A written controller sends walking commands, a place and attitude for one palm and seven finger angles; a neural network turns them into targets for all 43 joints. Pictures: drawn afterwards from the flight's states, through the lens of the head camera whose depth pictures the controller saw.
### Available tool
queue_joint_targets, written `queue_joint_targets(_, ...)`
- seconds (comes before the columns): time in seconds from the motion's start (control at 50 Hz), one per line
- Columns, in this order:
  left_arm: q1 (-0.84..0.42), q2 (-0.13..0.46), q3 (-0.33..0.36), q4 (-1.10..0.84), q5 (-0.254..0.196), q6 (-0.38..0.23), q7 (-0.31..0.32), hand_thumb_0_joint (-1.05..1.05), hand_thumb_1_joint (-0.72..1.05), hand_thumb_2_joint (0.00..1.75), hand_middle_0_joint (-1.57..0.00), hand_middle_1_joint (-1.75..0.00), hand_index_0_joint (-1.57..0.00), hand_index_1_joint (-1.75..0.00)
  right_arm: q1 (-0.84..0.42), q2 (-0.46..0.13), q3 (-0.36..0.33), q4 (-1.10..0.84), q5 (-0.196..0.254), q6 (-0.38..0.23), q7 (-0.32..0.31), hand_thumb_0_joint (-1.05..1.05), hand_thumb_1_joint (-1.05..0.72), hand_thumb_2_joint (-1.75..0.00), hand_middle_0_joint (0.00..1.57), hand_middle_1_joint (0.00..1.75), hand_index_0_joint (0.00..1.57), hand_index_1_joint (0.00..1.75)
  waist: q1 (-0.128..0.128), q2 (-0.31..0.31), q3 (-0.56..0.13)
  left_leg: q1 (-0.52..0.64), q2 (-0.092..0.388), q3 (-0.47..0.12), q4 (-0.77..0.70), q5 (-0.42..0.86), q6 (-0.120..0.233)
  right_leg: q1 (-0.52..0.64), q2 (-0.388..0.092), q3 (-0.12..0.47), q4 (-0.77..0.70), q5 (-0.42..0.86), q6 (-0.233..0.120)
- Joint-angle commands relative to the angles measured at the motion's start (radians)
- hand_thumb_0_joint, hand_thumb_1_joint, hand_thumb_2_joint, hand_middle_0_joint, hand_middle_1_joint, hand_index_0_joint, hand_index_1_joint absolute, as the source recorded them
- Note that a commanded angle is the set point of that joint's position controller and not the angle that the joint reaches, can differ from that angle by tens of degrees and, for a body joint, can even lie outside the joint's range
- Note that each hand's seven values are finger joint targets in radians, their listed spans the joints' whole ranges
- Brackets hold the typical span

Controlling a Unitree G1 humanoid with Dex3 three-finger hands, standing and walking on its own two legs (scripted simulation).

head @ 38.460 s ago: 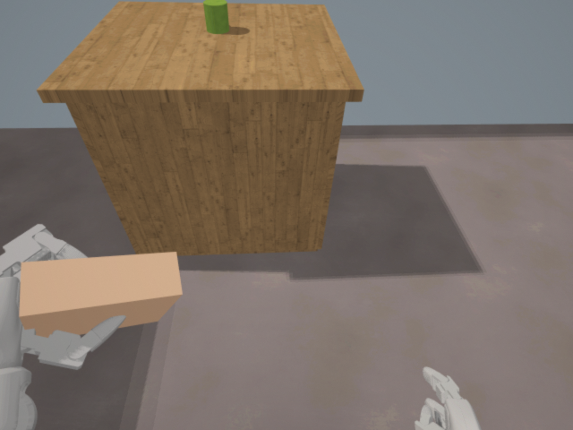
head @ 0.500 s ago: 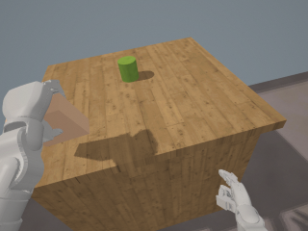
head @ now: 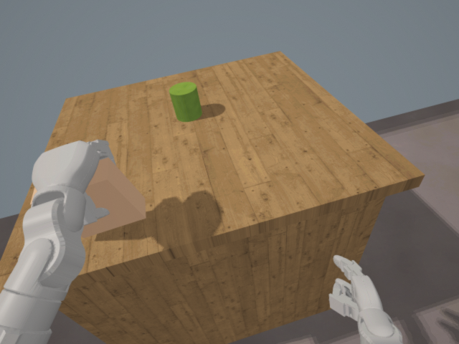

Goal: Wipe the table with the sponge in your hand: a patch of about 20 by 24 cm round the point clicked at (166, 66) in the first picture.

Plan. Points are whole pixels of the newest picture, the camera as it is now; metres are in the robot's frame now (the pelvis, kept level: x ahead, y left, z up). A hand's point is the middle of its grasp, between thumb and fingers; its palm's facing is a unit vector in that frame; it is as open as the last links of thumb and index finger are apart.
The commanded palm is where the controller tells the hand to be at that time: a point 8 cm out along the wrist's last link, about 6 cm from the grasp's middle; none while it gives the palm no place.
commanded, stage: move the sponge above the wiping area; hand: left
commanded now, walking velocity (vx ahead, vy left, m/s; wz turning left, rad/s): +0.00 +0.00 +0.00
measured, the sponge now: (102, 207) +0.29 +0.28 +0.12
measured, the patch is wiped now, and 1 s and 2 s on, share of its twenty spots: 0.00 0.00 0.00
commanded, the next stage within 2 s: none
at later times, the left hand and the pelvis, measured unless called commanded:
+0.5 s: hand (104, 192) +0.28 +0.25 +0.17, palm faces +0.11 -0.07 -0.99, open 9.1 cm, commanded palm +0.24 +0.26 +0.25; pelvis +0.01 +0.00 +0.00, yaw +0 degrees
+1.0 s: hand (97, 185) +0.28 +0.26 +0.18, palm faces +0.14 -0.04 -0.99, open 9.1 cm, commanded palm +0.24 +0.27 +0.26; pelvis +0.00 +0.00 +0.00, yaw +0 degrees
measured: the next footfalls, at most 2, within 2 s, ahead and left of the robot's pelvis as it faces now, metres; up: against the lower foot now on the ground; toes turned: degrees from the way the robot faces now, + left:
none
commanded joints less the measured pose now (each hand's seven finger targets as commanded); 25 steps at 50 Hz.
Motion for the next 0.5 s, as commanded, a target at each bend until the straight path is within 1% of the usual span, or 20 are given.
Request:
queue_joint_targets(0.0, -0.262, 0.268, 0.138, -0.197, 0.056, -0.015, 0.016, 0.00, 0.10, 1.30, -1.20, -1.60, -1.20, -1.60, -0.235, -0.090, -0.033, -0.193, -0.002, -0.042, -0.011, 0.00, -0.90, -0.90, 0.20, 0.30, 0.20, 0.30, 0.009, -0.126, -0.219, 0.082, -0.020, -0.009, -0.020, 0.109, 0.033, 0.033, -0.031, 0.067, -0.095, 0.111, 0.007)
queue_joint_targets(0.02, -0.318, 0.305, 0.157, -0.221, 0.074, -0.016, 0.023, 0.00, 0.10, 1.30, -1.20, -1.60, -1.20, -1.60, -0.264, -0.086, -0.024, -0.201, 0.000, -0.050, -0.015, 0.00, -0.90, -0.90, 0.20, 0.30, 0.20, 0.30, 0.013, -0.092, -0.224, 0.094, -0.023, -0.015, -0.017, 0.102, 0.033, 0.026, -0.023, 0.098, -0.095, 0.091, -0.006)
queue_joint_targets(0.06, -0.355, 0.308, 0.156, -0.215, 0.098, -0.033, 0.043, 0.00, 0.10, 1.30, -1.20, -1.60, -1.20, -1.60, -0.229, -0.080, -0.029, -0.189, -0.013, -0.058, -0.014, 0.00, -0.90, -0.90, 0.20, 0.30, 0.20, 0.30, 0.016, -0.081, -0.254, 0.107, -0.028, -0.012, -0.012, 0.147, 0.036, 0.041, -0.026, 0.079, -0.087, 0.125, -0.007)
queue_joint_targets(0.08, -0.359, 0.315, 0.164, -0.201, 0.100, -0.040, 0.050, 0.00, 0.10, 1.30, -1.20, -1.60, -1.20, -1.60, -0.220, -0.086, -0.031, -0.180, -0.019, -0.055, -0.014, 0.00, -0.90, -0.90, 0.20, 0.30, 0.20, 0.30, 0.016, -0.073, -0.250, 0.110, -0.028, -0.013, -0.015, 0.156, 0.035, 0.044, -0.022, 0.070, -0.092, 0.139, -0.009)
queue_joint_targets(0.1, -0.356, 0.318, 0.179, -0.196, 0.094, -0.049, 0.061, 0.00, 0.10, 1.30, -1.20, -1.60, -1.20, -1.60, -0.219, -0.079, -0.033, -0.178, -0.017, -0.058, -0.014, 0.00, -0.90, -0.90, 0.20, 0.30, 0.20, 0.30, 0.021, -0.090, -0.255, 0.111, -0.029, -0.014, -0.014, 0.165, 0.035, 0.051, -0.024, 0.074, -0.090, 0.150, -0.009)
queue_joint_targets(0.12, -0.366, 0.341, 0.202, -0.193, 0.089, -0.048, 0.069, 0.00, 0.10, 1.30, -1.20, -1.60, -1.20, -1.60, -0.242, -0.080, -0.028, -0.178, -0.010, -0.064, -0.017, 0.00, -0.90, -0.90, 0.20, 0.30, 0.20, 0.30, 0.023, -0.054, -0.237, 0.118, -0.032, -0.021, -0.014, 0.151, 0.034, 0.036, -0.015, 0.107, -0.097, 0.130, -0.019)
queue_joint_targets(0.14, -0.356, 0.298, 0.180, -0.152, 0.069, -0.048, 0.074, 0.00, 0.10, 1.30, -1.20, -1.60, -1.20, -1.60, -0.224, -0.079, -0.032, -0.170, -0.014, -0.063, -0.019, 0.00, -0.90, -0.90, 0.20, 0.30, 0.20, 0.30, 0.021, -0.080, -0.232, 0.103, -0.028, -0.013, -0.016, 0.147, 0.033, 0.047, -0.026, 0.076, -0.099, 0.132, -0.012)
queue_joint_targets(0.2, -0.345, 0.251, 0.140, -0.135, 0.047, -0.041, 0.069, 0.00, 0.10, 1.30, -1.20, -1.60, -1.20, -1.60, -0.230, -0.077, -0.034, -0.162, -0.006, -0.057, -0.011, 0.00, -0.90, -0.90, 0.20, 0.30, 0.20, 0.30, 0.016, -0.069, -0.204, 0.100, -0.025, -0.011, -0.027, 0.143, 0.028, 0.034, -0.031, 0.065, -0.106, 0.140, -0.002)
queue_joint_targets(0.22, -0.353, 0.275, 0.160, -0.147, 0.056, -0.028, 0.067, 0.00, 0.10, 1.30, -1.20, -1.60, -1.20, -1.60, -0.258, -0.077, -0.030, -0.170, 0.002, -0.063, -0.012, 0.00, -0.90, -0.90, 0.20, 0.30, 0.20, 0.30, 0.020, -0.050, -0.210, 0.108, -0.028, -0.017, -0.024, 0.138, 0.028, 0.032, -0.022, 0.099, -0.104, 0.129, -0.015)
queue_joint_targets(0.24, -0.338, 0.234, 0.123, -0.150, 0.046, -0.024, 0.059, 0.00, 0.10, 1.30, -1.20, -1.60, -1.20, -1.60, -0.240, -0.082, -0.034, -0.176, -0.006, -0.062, -0.011, 0.00, -0.90, -0.90, 0.20, 0.30, 0.20, 0.30, 0.018, -0.067, -0.231, 0.099, -0.025, -0.010, -0.020, 0.152, 0.030, 0.053, -0.034, 0.071, -0.095, 0.160, -0.008)
queue_joint_targets(0.26, -0.310, 0.237, 0.122, -0.163, 0.049, -0.023, 0.053, 0.00, 0.10, 1.30, -1.20, -1.60, -1.20, -1.60, -0.241, -0.077, -0.035, -0.172, -0.001, -0.060, -0.007, 0.00, -0.90, -0.90, 0.20, 0.30, 0.20, 0.30, 0.015, -0.061, -0.231, 0.108, -0.025, -0.009, -0.019, 0.166, 0.029, 0.047, -0.033, 0.072, -0.094, 0.171, -0.004)
queue_joint_targets(0.28, -0.290, 0.203, 0.087, -0.182, 0.042, -0.021, 0.039, 0.00, 0.10, 1.30, -1.20, -1.60, -1.20, -1.60, -0.239, -0.084, -0.037, -0.182, -0.005, -0.056, -0.005, 0.00, -0.90, -0.90, 0.20, 0.30, 0.20, 0.30, 0.013, -0.063, -0.238, 0.106, -0.026, -0.010, -0.019, 0.175, 0.031, 0.059, -0.032, 0.060, -0.090, 0.198, -0.003)
queue_joint_targets(0.3, -0.276, 0.221, 0.102, -0.210, 0.046, -0.022, 0.034, 0.00, 0.10, 1.30, -1.20, -1.60, -1.20, -1.60, -0.238, -0.080, -0.039, -0.184, -0.002, -0.055, -0.003, 0.00, -0.90, -0.90, 0.20, 0.30, 0.20, 0.30, 0.015, -0.075, -0.257, 0.114, -0.025, -0.008, -0.009, 0.190, 0.033, 0.063, -0.034, 0.067, -0.080, 0.220, 0.000)
queue_joint_targets(0.32, -0.256, 0.230, 0.112, -0.233, 0.046, -0.018, 0.026, 0.00, 0.10, 1.30, -1.20, -1.60, -1.20, -1.60, -0.266, -0.075, -0.033, -0.200, 0.004, -0.060, -0.002, 0.00, -0.90, -0.90, 0.20, 0.30, 0.20, 0.30, 0.016, -0.071, -0.248, 0.116, -0.026, -0.017, -0.007, 0.180, 0.034, 0.056, -0.026, 0.091, -0.080, 0.207, -0.008)
queue_joint_targets(0.34, -0.242, 0.204, 0.091, -0.223, 0.042, -0.015, 0.020, 0.00, 0.10, 1.30, -1.20, -1.60, -1.20, -1.60, -0.242, -0.079, -0.032, -0.197, -0.004, -0.056, -0.002, 0.00, -0.90, -0.90, 0.20, 0.30, 0.20, 0.30, 0.014, -0.095, -0.240, 0.102, -0.023, -0.010, -0.008, 0.189, 0.036, 0.060, -0.033, 0.061, -0.075, 0.226, -0.003)
queue_joint_targets(0.38, -0.218, 0.223, 0.107, -0.264, 0.045, -0.020, 0.015, 0.00, 0.10, 1.30, -1.20, -1.60, -1.20, -1.60, -0.234, -0.083, -0.037, -0.199, -0.008, -0.049, 0.003, 0.00, -0.90, -0.90, 0.20, 0.30, 0.20, 0.30, 0.017, -0.112, -0.252, 0.106, -0.023, -0.012, -0.008, 0.198, 0.038, 0.065, -0.029, 0.057, -0.073, 0.239, 0.003)
queue_joint_targets(0.4, -0.222, 0.256, 0.136, -0.284, 0.054, -0.023, 0.020, 0.00, 0.10, 1.30, -1.20, -1.60, -1.20, -1.60, -0.239, -0.078, -0.036, -0.198, -0.007, -0.047, 0.004, 0.00, -0.90, -0.90, 0.20, 0.30, 0.20, 0.30, 0.021, -0.122, -0.250, 0.110, -0.023, -0.009, -0.006, 0.203, 0.038, 0.058, -0.030, 0.062, -0.072, 0.238, 0.005)
queue_joint_targets(0.42, -0.237, 0.294, 0.173, -0.314, 0.055, -0.020, 0.026, 0.00, 0.10, 1.30, -1.20, -1.60, -1.20, -1.60, -0.268, -0.076, -0.031, -0.212, -0.002, -0.053, 0.000, 0.00, -0.90, -0.90, 0.20, 0.30, 0.20, 0.30, 0.028, -0.109, -0.250, 0.112, -0.024, -0.019, -0.006, 0.186, 0.037, 0.059, -0.023, 0.097, -0.073, 0.213, -0.006)
queue_joint_targets(0.46, -0.269, 0.306, 0.186, -0.262, 0.070, -0.019, 0.045, 0.00, 0.10, 1.30, -1.20, -1.60, -1.20, -1.60, -0.229, -0.076, -0.032, -0.189, -0.012, -0.047, -0.002, 0.00, -0.90, -0.90, 0.20, 0.30, 0.20, 0.30, 0.022, -0.129, -0.243, 0.105, -0.025, -0.008, -0.006, 0.192, 0.035, 0.053, -0.028, 0.081, -0.079, 0.208, 0.000)
queue_joint_targets(0.48, -0.253, 0.314, 0.199, -0.244, 0.062, -0.017, 0.050, 0.00, 0.10, 1.30, -1.20, -1.60, -1.20, -1.60, -0.226, -0.084, -0.034, -0.186, -0.015, -0.041, -0.002, 0.00, -0.90, -0.90, 0.20, 0.30, 0.20, 0.30, 0.028, -0.109, -0.225, 0.096, -0.025, -0.011, -0.015, 0.184, 0.034, 0.054, -0.024, 0.073, -0.088, 0.195, -0.003)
